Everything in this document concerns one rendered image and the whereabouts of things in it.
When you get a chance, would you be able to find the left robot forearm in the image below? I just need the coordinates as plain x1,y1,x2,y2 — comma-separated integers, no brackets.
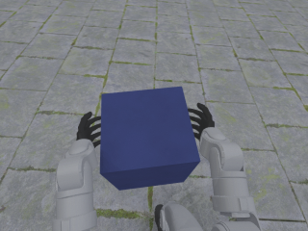
52,139,98,231

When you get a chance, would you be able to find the robot left hand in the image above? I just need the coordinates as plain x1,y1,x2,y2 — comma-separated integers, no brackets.
76,112,101,148

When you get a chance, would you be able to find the robot right thigh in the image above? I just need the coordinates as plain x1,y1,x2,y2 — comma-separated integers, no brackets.
160,204,203,231

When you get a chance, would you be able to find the robot right hand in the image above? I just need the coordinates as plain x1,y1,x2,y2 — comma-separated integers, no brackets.
188,103,215,141

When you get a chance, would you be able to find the robot right shin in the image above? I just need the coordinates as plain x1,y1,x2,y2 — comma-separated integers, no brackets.
159,201,176,228

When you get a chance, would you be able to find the robot right upper arm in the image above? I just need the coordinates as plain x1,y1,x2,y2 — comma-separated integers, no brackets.
211,221,260,231

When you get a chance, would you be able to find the carton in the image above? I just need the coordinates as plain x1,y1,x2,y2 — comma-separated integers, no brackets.
99,86,200,191

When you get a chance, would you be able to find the right robot forearm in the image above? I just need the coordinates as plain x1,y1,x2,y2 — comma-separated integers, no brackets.
199,127,263,231

